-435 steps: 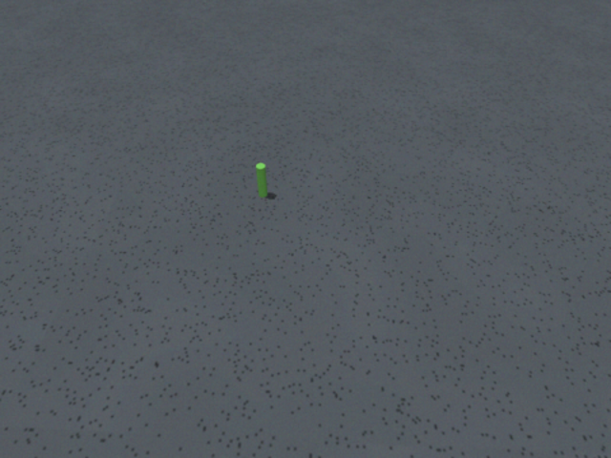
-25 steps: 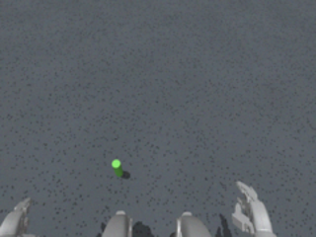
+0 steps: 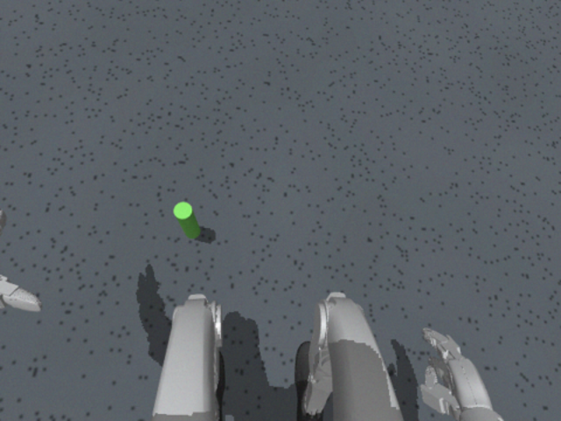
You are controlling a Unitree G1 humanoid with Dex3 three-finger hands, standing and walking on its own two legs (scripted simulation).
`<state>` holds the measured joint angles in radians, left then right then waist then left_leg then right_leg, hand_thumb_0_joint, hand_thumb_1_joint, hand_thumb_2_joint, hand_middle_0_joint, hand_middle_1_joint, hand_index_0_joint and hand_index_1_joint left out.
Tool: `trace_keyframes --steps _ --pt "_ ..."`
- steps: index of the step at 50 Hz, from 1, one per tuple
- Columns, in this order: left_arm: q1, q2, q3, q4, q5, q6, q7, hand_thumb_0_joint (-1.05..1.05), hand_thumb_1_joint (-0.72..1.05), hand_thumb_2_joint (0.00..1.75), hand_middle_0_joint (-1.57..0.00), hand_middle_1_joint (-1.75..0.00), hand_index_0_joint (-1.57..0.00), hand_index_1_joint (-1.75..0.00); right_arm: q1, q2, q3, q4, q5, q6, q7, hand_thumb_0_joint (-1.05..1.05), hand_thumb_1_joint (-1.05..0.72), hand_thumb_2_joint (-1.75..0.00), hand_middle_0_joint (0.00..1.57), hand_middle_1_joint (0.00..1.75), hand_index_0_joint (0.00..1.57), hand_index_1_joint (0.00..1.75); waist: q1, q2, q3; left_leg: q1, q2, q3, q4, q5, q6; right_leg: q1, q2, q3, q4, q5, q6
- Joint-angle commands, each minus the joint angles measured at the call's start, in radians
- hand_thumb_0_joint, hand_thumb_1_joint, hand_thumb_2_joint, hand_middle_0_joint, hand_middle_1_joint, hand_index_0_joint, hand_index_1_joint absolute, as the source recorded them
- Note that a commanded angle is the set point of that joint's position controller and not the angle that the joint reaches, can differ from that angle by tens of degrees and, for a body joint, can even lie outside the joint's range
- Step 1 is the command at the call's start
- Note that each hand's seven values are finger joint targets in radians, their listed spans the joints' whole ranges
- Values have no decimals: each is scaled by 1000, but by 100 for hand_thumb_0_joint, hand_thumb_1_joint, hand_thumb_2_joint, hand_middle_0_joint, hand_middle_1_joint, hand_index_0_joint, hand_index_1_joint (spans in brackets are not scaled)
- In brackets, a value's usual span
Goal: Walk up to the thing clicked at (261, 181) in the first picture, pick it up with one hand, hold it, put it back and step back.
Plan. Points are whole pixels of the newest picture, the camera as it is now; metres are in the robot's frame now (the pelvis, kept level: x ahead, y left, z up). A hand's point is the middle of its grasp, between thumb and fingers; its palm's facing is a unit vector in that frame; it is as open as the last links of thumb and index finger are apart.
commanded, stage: go down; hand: left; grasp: from the side
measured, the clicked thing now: (188, 221) +0.50 +0.20 -0.44
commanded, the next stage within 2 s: approach in 1.56 s
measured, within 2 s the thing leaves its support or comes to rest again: neither
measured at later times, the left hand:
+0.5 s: hand (25, 223) +0.38 +0.37 -0.10, palm faces +0.14 -0.98 -0.12, open 17.3 cm
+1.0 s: hand (30, 210) +0.41 +0.38 -0.12, palm faces +0.13 -0.99 -0.09, open 17.2 cm
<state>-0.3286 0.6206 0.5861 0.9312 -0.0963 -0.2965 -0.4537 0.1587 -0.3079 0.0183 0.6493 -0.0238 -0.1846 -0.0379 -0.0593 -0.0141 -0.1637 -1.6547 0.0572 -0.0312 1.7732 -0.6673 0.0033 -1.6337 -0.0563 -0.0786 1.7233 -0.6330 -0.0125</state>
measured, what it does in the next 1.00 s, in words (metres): lowers itself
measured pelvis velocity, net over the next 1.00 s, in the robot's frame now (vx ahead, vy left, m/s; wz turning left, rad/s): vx -0.03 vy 0.01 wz -0.05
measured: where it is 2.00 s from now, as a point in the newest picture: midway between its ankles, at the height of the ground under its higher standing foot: (260, 406)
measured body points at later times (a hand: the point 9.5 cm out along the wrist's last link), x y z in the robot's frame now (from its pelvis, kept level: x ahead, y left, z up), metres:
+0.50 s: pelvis -0.02 +0.00 -0.09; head +0.18 +0.05 +0.31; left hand +0.37 +0.43 -0.09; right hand +0.11 -0.28 -0.19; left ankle +0.06 +0.12 -0.50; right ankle +0.07 -0.12 -0.50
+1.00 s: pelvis -0.03 +0.01 -0.14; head +0.18 +0.06 +0.26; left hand +0.40 +0.44 -0.11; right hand +0.08 -0.28 -0.23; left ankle +0.06 +0.12 -0.50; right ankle +0.07 -0.12 -0.50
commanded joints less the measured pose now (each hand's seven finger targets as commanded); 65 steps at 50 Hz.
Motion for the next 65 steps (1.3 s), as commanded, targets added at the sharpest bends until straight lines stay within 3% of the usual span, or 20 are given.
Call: trace_keyframes --steps 1,2,4,6,8,10,15,19,24,27,28,34,40,47,49,52,56,60,62,65 --pt "-224 367 103 -101 -38 -106 -34 0 -49 5 -7 -9 -6 -8 95 -197 -69 -58 3 -30 -15 0 -91 -90 20 30 20 30 13 115 -482 233 -30 -32 -191 70 22 196 35 87 -176 36 -18" --pt "-248 412 124 -120 -38 -114 -41 0 -48 3 -7 -7 -6 -7 93 -210 -64 -61 3 -29 -14 0 -90 -90 20 30 20 30 28 165 -500 265 -28 -45 -195 83 15 156 36 71 -139 51 -24" --pt "-287 458 143 -120 -39 -120 -57 0 -46 3 -6 -6 -6 -5 98 -222 -59 -60 1 -25 -16 0 -90 -90 20 30 20 30 25 178 -546 269 -30 -44 -164 124 15 153 35 63 -110 84 -25" --pt "-314 456 134 -105 -42 -121 -74 0 -48 2 -6 -5 -6 -4 115 -223 -55 -43 2 -22 -14 0 -91 -90 20 30 20 30 18 184 -559 259 -29 -44 -148 129 13 131 35 57 -90 85 -27" --pt "-323 495 169 -95 -50 -121 -87 0 -50 1 -7 -4 -6 -4 105 -236 -51 -49 1 -20 -16 0 -91 -90 20 30 20 30 34 218 -584 275 -29 -47 -126 163 13 96 36 45 -54 111 -32" --pt "-338 495 160 -66 -45 -115 -102 0 -50 1 -7 -4 -6 -4 125 -240 -48 -33 0 -16 -14 0 -92 -90 20 30 20 30 20 205 -589 261 -28 -50 -106 186 14 83 38 31 -32 127 -34" --pt "-347 550 206 -39 -51 -107 -124 0 -49 1 -6 -3 -6 -3 115 -250 -37 -42 0 -14 -10 0 -92 -90 20 30 20 30 25 200 -582 190 -30 -47 -60 188 16 67 38 16 18 134 -33" --pt "-428 549 192 -41 -54 -118 -142 0 -46 2 -6 -3 -5 -3 123 -253 -35 -29 -3 -13 -7 0 -91 -90 20 30 20 30 0 200 -551 142 -25 -47 -25 140 18 10 40 14 49 103 -32" --pt "-484 600 207 -37 -53 -125 -155 0 -49 2 -5 -3 -5 -3 113 -260 -26 -33 -8 -13 -4 0 -92 -90 20 30 20 30 -1 222 -530 89 -24 -43 3 80 20 -22 40 10 79 63 -30" --pt "-512 599 198 -35 -56 -123 -170 0 -49 3 -6 -3 -5 -3 131 -267 -27 -20 -12 -12 -4 0 -91 -90 20 30 20 30 -14 233 -573 109 -23 -39 34 113 18 -34 39 9 100 89 -30" --pt "-523 631 217 -40 -57 -121 -170 0 -48 3 -5 -3 -4 -3 133 -271 -24 -22 -14 -12 -4 0 -91 -90 20 30 20 30 -5 233 -590 102 -25 -36 46 131 18 -23 39 11 110 99 -31" --pt "-570 641 216 -36 -47 -117 -183 0 -49 4 -5 -3 -4 -4 139 -280 -17 -15 -18 -6 0 0 -92 -91 20 30 20 30 -15 279 -585 122 -25 -55 71 187 11 -98 33 -7 166 138 -38" --pt "-588 674 234 6 -45 -117 -181 0 -48 5 -5 -4 -4 -5 135 -281 -9 -26 -21 -2 2 0 -92 -91 20 30 20 30 -23 230 -563 30 -32 -36 114 124 23 -85 35 -3 170 93 -30" --pt "-625 695 223 14 -41 -112 -190 0 -45 6 -4 -5 -3 -5 137 -291 -1 -23 -21 4 4 0 -91 -90 20 30 20 30 -35 262 -534 23 -25 -56 116 65 20 -153 35 -17 202 53 -32" --pt "-629 727 243 -4 -42 -114 -191 0 -46 7 -4 -5 -3 -5 147 -295 3 -26 -22 10 5 0 -91 -91 20 30 20 30 -27 267 -563 28 -27 -51 127 100 19 -134 35 -17 206 74 -31" --pt "-639 683 211 19 -45 -111 -200 0 -44 6 -5 -4 -3 -5 143 -296 6 -18 -22 10 5 0 -91 -91 20 30 20 30 -44 268 -525 19 -26 -56 135 73 20 -178 35 -20 211 58 -32" --pt "-655 749 245 -21 -47 -116 -200 0 -44 7 -4 -4 -3 -5 151 -303 10 -22 -21 16 5 0 -91 -90 20 30 20 30 -27 281 -551 15 -27 -57 142 88 20 -168 36 -22 223 64 -32" --pt "-649 719 234 -1 -53 -115 -209 0 -42 8 -4 -5 -3 -5 161 -308 15 -8 -23 24 6 0 -91 -90 20 30 20 30 -45 311 -550 67 -23 -77 150 138 11 -208 33 -31 249 103 -36" --pt "-641 768 269 -4 -52 -117 -206 0 -44 7 -4 -4 -3 -5 156 -308 15 -24 -23 23 6 0 -91 -91 20 30 20 30 -34 293 -567 30 -29 -60 164 142 18 -160 33 -25 239 104 -32" --pt "-638 739 252 18 -55 -116 -213 0 -45 8 -5 -5 -3 -6 163 -303 21 -13 -26 25 8 0 -91 -91 20 30 20 30 -46 270 -545 6 -28 -52 181 148 21 -161 38 -25 237 105 -31"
